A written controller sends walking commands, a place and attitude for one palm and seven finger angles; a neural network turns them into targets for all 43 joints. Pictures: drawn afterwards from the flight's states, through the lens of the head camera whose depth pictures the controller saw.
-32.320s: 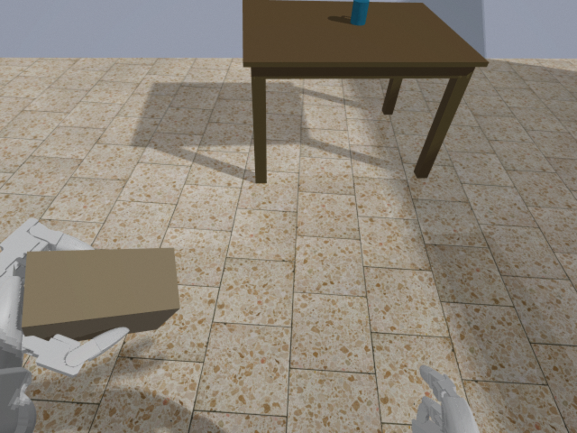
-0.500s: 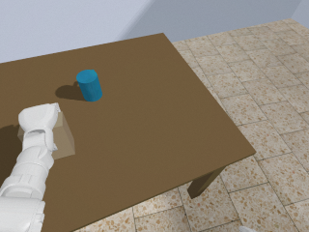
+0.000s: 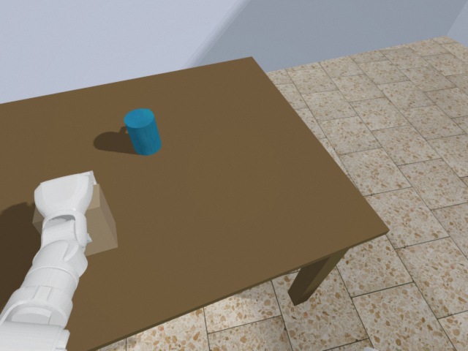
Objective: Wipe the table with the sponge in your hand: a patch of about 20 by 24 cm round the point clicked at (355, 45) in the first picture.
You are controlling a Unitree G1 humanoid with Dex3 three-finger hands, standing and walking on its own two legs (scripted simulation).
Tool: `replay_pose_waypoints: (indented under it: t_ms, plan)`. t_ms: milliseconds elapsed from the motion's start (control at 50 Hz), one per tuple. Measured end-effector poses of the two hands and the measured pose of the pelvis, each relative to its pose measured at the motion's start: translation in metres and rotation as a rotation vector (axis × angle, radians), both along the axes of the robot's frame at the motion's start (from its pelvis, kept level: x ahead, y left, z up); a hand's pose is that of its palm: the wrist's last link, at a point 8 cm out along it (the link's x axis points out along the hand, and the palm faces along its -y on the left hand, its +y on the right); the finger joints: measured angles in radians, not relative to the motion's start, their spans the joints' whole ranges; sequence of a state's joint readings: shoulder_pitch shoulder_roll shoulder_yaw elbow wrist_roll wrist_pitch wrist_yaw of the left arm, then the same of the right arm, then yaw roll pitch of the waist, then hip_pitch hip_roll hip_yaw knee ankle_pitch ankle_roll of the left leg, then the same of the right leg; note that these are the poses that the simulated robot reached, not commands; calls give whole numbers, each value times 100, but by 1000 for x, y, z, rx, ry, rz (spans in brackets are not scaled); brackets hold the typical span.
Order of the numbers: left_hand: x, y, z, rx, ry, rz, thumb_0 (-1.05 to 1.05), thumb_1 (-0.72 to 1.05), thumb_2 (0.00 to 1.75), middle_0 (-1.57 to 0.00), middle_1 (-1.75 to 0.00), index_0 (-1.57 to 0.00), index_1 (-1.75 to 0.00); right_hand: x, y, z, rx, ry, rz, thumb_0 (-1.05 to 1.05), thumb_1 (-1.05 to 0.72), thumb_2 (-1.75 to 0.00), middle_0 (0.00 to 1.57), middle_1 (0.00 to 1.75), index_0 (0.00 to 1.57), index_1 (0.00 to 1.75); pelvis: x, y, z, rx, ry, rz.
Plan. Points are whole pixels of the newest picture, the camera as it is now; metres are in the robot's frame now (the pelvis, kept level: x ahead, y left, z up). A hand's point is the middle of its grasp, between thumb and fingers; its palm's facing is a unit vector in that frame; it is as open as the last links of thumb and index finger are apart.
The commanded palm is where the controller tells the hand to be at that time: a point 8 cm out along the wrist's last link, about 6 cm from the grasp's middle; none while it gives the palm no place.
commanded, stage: wipe back along the first lane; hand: left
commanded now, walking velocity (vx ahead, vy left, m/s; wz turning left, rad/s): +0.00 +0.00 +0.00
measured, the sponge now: (83, 230) +0.34 +0.32 -0.05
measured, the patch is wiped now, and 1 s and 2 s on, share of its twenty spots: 1.00 1.00 1.00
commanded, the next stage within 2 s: lift the sponge slowly off the table in 1.30 s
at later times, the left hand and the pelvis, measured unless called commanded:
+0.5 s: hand (79, 231) +0.32 +0.30 +0.00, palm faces -0.08 -0.01 -1.00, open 10.7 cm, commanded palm +0.28 +0.28 +0.03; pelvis +0.00 +0.00 +0.00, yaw +0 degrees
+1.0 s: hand (79, 261) +0.26 +0.28 +0.00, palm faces -0.05 -0.05 -1.00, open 10.7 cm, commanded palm +0.22 +0.26 +0.03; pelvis +0.01 -0.01 +0.01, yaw +0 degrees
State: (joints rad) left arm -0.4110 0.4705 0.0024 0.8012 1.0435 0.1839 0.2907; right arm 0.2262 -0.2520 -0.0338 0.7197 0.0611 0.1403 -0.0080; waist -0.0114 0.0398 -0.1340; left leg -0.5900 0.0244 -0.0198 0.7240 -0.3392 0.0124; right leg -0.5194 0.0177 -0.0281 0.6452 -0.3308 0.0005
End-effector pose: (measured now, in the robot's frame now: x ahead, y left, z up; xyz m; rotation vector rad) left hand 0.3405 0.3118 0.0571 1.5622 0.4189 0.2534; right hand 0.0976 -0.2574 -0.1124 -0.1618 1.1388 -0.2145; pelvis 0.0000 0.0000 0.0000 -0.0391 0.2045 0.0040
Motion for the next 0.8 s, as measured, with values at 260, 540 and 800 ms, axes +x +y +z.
replay_pose_waypoints:
  t_ms: [260, 540, 800]
  plan:
    - [-20, -10, 0, 1, -25, -4, 1, -54, 103, -66, -131, -68, -131, 19, 4, 2, 12, -71, 20, 1, -91, -89, 20, 29, 20, 30, -2, -1, 0, 3, -13, -3]
    - [-43, -20, 0, -13, -30, 17, 1, -54, 103, -65, -131, -67, -131, 58, 13, 12, 32, -166, 72, 1, -91, -89, 20, 29, 20, 30, 4, -4, 2, 9, -44, 3]
    - [-74, -32, 1, -34, -53, 17, 1, -53, 103, -65, -131, -67, -131, 89, 17, 22, 48, -253, 111, 1, -91, -89, 20, 29, 20, 30, 12, -6, 4, 15, -67, 0]
